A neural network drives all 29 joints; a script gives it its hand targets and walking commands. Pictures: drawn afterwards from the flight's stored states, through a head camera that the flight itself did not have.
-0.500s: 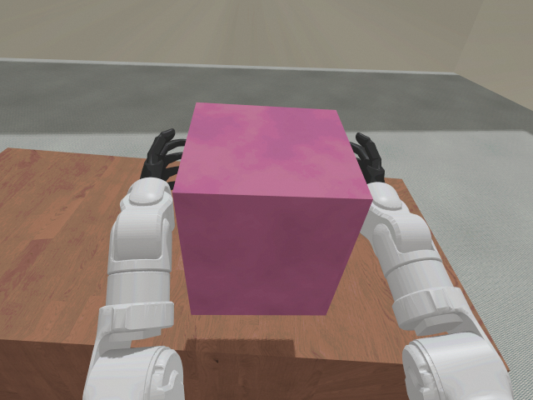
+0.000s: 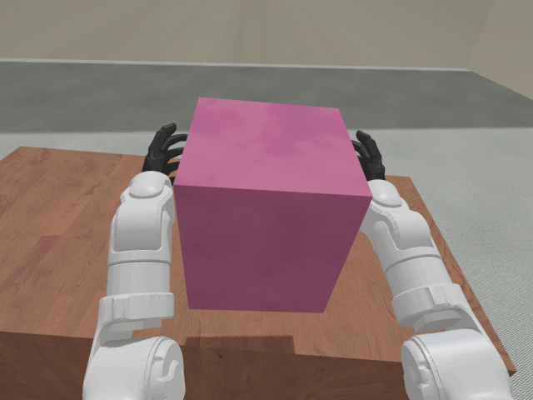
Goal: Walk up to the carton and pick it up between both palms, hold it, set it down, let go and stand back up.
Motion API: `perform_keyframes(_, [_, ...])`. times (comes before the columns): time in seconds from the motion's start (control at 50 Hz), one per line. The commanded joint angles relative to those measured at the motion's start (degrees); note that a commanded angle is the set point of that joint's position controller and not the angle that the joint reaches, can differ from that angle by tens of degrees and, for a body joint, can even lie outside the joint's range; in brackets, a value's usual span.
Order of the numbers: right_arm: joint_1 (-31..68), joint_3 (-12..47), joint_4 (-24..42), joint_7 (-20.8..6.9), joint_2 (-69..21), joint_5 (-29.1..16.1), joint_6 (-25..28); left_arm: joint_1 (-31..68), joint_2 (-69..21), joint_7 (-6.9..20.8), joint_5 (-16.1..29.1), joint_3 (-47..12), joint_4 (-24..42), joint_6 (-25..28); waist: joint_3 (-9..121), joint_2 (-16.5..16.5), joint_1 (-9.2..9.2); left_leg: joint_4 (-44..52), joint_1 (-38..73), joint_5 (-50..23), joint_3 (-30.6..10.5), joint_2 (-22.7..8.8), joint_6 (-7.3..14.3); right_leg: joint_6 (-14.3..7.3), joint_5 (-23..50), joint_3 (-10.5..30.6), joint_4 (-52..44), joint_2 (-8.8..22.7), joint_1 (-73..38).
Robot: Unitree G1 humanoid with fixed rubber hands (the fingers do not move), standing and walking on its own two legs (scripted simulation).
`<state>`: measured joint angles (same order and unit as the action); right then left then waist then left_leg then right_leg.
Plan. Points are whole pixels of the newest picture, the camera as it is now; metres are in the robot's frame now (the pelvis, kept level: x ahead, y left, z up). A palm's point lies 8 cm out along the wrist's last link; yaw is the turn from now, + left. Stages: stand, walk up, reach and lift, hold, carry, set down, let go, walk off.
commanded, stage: hold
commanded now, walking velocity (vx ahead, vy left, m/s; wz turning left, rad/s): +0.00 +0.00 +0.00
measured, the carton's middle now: (263, 208) +0.37 +0.01 +0.16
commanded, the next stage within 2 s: set down in 1.80 s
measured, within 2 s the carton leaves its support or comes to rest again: neither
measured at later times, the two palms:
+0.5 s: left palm (159, 178) +0.37 +0.16 +0.22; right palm (370, 183) +0.37 -0.14 +0.21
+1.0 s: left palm (157, 180) +0.36 +0.16 +0.21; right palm (370, 183) +0.37 -0.14 +0.22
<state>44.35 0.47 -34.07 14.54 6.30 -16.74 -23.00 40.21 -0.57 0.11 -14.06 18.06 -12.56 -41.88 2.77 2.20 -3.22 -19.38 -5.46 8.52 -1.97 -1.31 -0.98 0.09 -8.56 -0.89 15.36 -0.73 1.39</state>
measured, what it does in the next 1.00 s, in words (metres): stands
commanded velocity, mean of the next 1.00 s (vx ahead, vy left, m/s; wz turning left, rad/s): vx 0.00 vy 0.00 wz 0.00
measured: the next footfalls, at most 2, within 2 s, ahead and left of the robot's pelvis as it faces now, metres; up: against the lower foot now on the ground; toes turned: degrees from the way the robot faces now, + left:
none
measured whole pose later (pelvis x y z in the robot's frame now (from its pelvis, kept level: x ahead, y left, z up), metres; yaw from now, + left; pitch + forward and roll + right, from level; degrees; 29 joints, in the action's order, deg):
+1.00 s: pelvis +0.00 +0.00 +0.00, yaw +0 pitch -6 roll -1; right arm 43.6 0.9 -32.2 15.1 6.3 -18.0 -24.0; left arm 38.6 -0.6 -0.1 -13.7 17.6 -10.4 -42.5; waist 2.3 2.7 -3.7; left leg -20.0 -4.4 9.3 -2.3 -1.3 -1.0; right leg 0.0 -9.0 -0.7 15.6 -0.9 0.2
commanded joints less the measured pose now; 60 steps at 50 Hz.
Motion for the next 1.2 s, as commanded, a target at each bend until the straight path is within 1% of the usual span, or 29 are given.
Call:
perform_keyframes(0.0, [47.9, 21.6, 23.0, -4.0, -39.4, -6.1, 3.2, 36.3, -36.8, 5.9, 8.2, -31.5, 5.6, 3.4, 21.9, -2.3, -1.13, -0.6, 10.5, -13.1, 1.8, 3.7, -0.5, 3.6, 11.7, -1.5, -1.3, -3.5, -2.5])
perform_keyframes(0.08, [46.7, 21.8, 23.6, -4.5, -39.8, -6.5, 3.1, 37.1, -37.9, 5.4, 9.4, -34.0, 8.4, 3.8, 23.3, -4.6, -1.21, -1.2, 11.1, -14.3, 1.7, 3.2, -1.2, 3.2, 11.1, -1.7, -0.9, -3.7, -1.0])
perform_keyframes(0.1, [46.5, 21.5, 23.6, -4.4, -40.0, -6.0, 3.0, 38.8, -37.9, 5.4, 9.6, -34.5, 9.6, 4.0, 23.5, -4.4, -2.50, -1.3, 11.4, -13.4, 1.9, 3.4, -1.3, 3.0, 9.8, -1.9, -1.0, -3.6, -0.9])
perform_keyframes(0.12, [47.3, 21.5, 24.2, -4.6, -40.0, -6.2, 3.0, 38.8, -38.4, 5.2, 9.8, -34.8, 10.5, 4.2, 23.9, -4.0, -1.37, -1.1, 11.5, -14.1, 1.5, 3.1, -1.3, 3.2, 9.7, -1.9, -0.9, -3.8, -0.6])
perform_keyframes(0.14, [45.8, 21.1, 22.2, -4.6, -39.0, -6.1, 2.7, 37.1, -37.7, 5.1, 8.9, -33.7, 8.0, 3.6, 21.0, -4.6, -1.88, -0.7, 10.9, -13.3, 1.8, 3.1, -1.4, 3.1, 8.6, -1.9, -1.2, -3.9, -0.6])
perform_keyframes(0.16, [46.2, 21.5, 24.1, -4.7, -39.6, -6.1, 3.0, 37.5, -39.0, 5.0, 9.6, -35.4, 10.7, 3.7, 22.6, -5.2, -1.68, -1.3, 11.2, -14.9, 1.5, 3.1, -1.6, 2.9, 10.1, -1.9, -1.0, -3.9, -1.2])
perform_keyframes(0.24, [46.1, 20.5, 20.7, -5.1, -38.3, -6.2, 2.5, 37.2, -38.1, 5.2, 8.3, -33.8, 8.0, 2.8, 19.5, -6.5, -1.87, -0.3, 10.5, -13.7, 1.9, 2.9, -2.0, 2.1, 7.2, -2.1, -1.8, -3.7, -0.2])
perform_keyframes(0.28, [47.6, 19.8, 19.8, -5.5, -38.5, -5.6, 2.4, 37.9, -37.6, 5.1, 7.8, -32.3, 5.6, 2.6, 17.9, -5.3, -1.05, 0.7, 8.9, -9.3, 1.9, 2.8, -1.0, 2.2, 3.3, -1.9, -2.3, -3.5, 1.0])
perform_keyframes(0.34, [48.6, 20.9, 21.9, -5.6, -38.7, -6.2, 2.9, 37.9, -38.4, 4.9, 8.4, -33.4, 7.5, 3.1, 20.6, -5.4, -0.26, -0.1, 9.6, -11.8, 2.0, 2.8, -1.3, 2.3, 6.1, -1.9, -1.4, -3.7, -0.3])
perform_keyframes(0.44, [46.6, 21.9, 23.2, -5.3, -39.0, -6.1, 3.1, 37.8, -38.7, 4.3, 9.7, -34.5, 11.2, 3.9, 25.7, -4.0, -1.57, -1.4, 12.9, -17.2, 1.7, 2.8, -1.5, 2.7, 11.1, -2.3, -0.8, -4.5, -1.5])
perform_keyframes(0.48, [46.1, 20.6, 20.7, -5.1, -38.0, -5.4, 2.4, 36.0, -37.3, 4.9, 8.0, -31.7, 5.3, 2.9, 18.9, -2.7, -1.41, 0.2, 10.2, -11.5, 1.9, 3.0, -0.7, 3.0, 7.2, -1.9, -2.1, -3.9, 0.1])
perform_keyframes(0.56, [47.8, 23.0, 23.1, -4.9, -40.0, -6.6, 2.7, 37.0, -37.5, 5.1, 8.4, -32.6, 7.7, 3.4, 22.5, -2.7, -0.20, -0.4, 10.2, -13.0, 1.9, 3.2, -0.5, 3.0, 10.4, -1.3, -1.2, -3.7, -2.1])
perform_keyframes(0.58, [46.7, 22.2, 23.3, -4.8, -39.9, -6.0, 2.7, 37.2, -37.1, 5.2, 8.5, -32.8, 7.7, 3.5, 22.4, -2.7, -1.46, -0.7, 10.4, -12.9, 2.0, 3.6, -0.6, 3.3, 11.5, -1.5, -1.0, -3.4, -2.4])
perform_keyframes(0.6, [47.6, 22.6, 23.2, -4.6, -40.2, -6.4, 2.8, 36.7, -37.2, 5.2, 8.1, -32.0, 7.8, 3.5, 22.2, -2.9, -0.32, -0.7, 10.8, -13.2, 1.9, 3.5, -0.5, 3.3, 11.7, -1.4, -1.0, -3.3, -2.2])
perform_keyframes(0.66, [47.7, 22.9, 23.5, -4.3, -40.9, -6.3, 2.5, 36.2, -36.7, 5.6, 7.9, -31.3, 7.0, 3.3, 21.5, -2.1, 0.16, -0.3, 10.2, -11.6, 2.2, 3.5, -0.1, 3.8, 11.6, -1.3, -1.1, -3.2, -1.7])
perform_keyframes(0.7, [45.8, 23.2, 23.5, -4.1, -40.5, -6.8, 2.5, 36.3, -36.8, 5.8, 8.3, -32.2, 8.3, 3.5, 22.2, -2.9, -0.86, -0.8, 10.3, -13.3, 2.1, 3.8, -0.6, 3.8, 14.1, -1.1, -0.6, -3.0, -3.6])
perform_keyframes(0.76, [46.8, 24.3, 26.2, -3.7, -41.1, -7.0, 2.8, 36.8, -36.7, 5.6, 8.8, -33.1, 10.8, 3.9, 25.2, -2.8, -0.37, -1.4, 11.4, -15.3, 2.0, 4.0, -0.6, 4.3, 17.8, -1.0, 0.0, -3.0, -4.7])
perform_keyframes(0.78, [46.0, 23.9, 26.7, -3.5, -40.5, -7.0, 2.9, 36.8, -37.2, 5.6, 9.7, -34.5, 11.5, 3.9, 26.0, -3.5, -1.94, -2.1, 12.3, -16.4, 1.8, 3.9, -1.2, 4.2, 18.8, -1.1, 0.1, -3.1, -4.6])
perform_keyframes(0.8, [46.0, 24.3, 26.1, -3.4, -40.1, -7.2, 2.4, 36.5, -36.5, 5.7, 9.3, -33.9, 11.0, 3.8, 22.8, -3.0, -0.92, -1.7, 10.9, -15.5, 1.9, 3.9, -0.9, 4.3, 17.6, -1.0, 0.0, -3.0, -4.2])
perform_keyframes(0.84, [45.1, 23.6, 24.8, -3.3, -40.7, -6.8, 2.0, 36.4, -35.7, 5.8, 8.7, -32.8, 10.1, 3.5, 21.6, -2.3, -1.31, -1.3, 10.8, -13.8, 1.9, 3.9, -0.6, 4.4, 16.8, -0.9, -0.3, -2.9, -3.5])
perform_keyframes(0.9, [45.9, 22.8, 22.6, -3.8, -40.3, -6.3, 1.5, 35.8, -35.8, 6.2, 7.5, -31.7, 6.8, 2.9, 17.6, -2.2, -0.09, 0.2, 8.6, -9.7, 1.8, 3.5, 0.0, 4.0, 10.4, -1.1, -1.4, -2.9, -1.4])
perform_keyframes(0.94, [46.8, 21.4, 22.2, -4.3, -40.2, -5.8, 1.7, 38.2, -36.5, 6.3, 8.1, -32.1, 6.7, 3.0, 19.0, -3.5, -1.49, 0.5, 9.0, -8.1, 2.1, 3.6, -0.3, 3.5, 7.4, -1.1, -1.7, -2.6, -0.8])
perform_keyframes(0.96, [48.9, 21.8, 22.5, -4.6, -40.7, -6.0, 2.0, 39.1, -36.7, 6.2, 8.2, -32.1, 7.0, 3.3, 19.8, -2.5, -0.13, 0.6, 8.7, -8.3, 2.0, 3.5, -0.1, 3.2, 6.7, -1.1, -1.4, -3.0, -0.1])
perform_keyframes(1.0, [47.3, 20.5, 20.7, -4.8, -40.3, -5.4, 1.9, 39.4, -37.4, 5.9, 8.6, -32.3, 7.2, 3.3, 21.5, -4.0, -1.01, 0.5, 9.9, -10.0, 2.1, 3.3, -0.5, 3.2, 7.2, -1.2, -1.6, -3.3, -0.5])
perform_keyframes(1.04, [49.5, 21.3, 23.6, -5.1, -40.6, -6.0, 2.7, 39.6, -38.6, 5.3, 9.2, -33.6, 7.6, 3.6, 23.5, -4.5, -0.50, -0.4, 10.3, -11.9, 1.8, 3.1, -0.9, 2.7, 7.6, -1.6, -1.4, -3.6, -0.7])
perform_keyframes(1.06, [49.6, 20.8, 24.0, -5.2, -39.5, -6.0, 3.0, 40.0, -39.2, 4.9, 9.9, -35.0, 8.7, 3.7, 25.1, -5.8, -1.96, -1.0, 11.6, -13.4, 1.6, 2.8, -1.6, 2.5, 7.9, -2.0, -1.2, -4.0, -0.3])
perform_keyframes(1.08, [49.5, 21.0, 22.8, -5.3, -40.3, -6.0, 2.9, 40.1, -39.2, 4.6, 10.1, -35.3, 8.8, 3.9, 24.8, -5.6, -1.20, -1.0, 11.7, -13.6, 1.3, 2.5, -1.6, 2.2, 7.1, -2.0, -1.1, -4.1, 0.6])
perform_keyframes(1.14, [46.8, 19.3, 19.3, -5.7, -38.7, -5.0, 2.5, 38.4, -38.4, 4.9, 9.2, -33.3, 6.1, 3.3, 21.3, -4.4, -1.86, 0.2, 10.5, -11.5, 1.6, 2.2, -1.4, 2.0, 4.5, -2.1, -2.0, -4.1, 1.1])
perform_keyframes(1.18, [48.0, 18.7, 18.5, -6.0, -37.8, -5.4, 2.7, 39.0, -38.4, 4.9, 9.0, -32.8, 6.5, 3.1, 21.3, -5.6, -1.49, 0.4, 10.2, -11.2, 1.9, 2.4, -1.5, 1.9, 3.9, -1.9, -2.0, -3.8, 1.0])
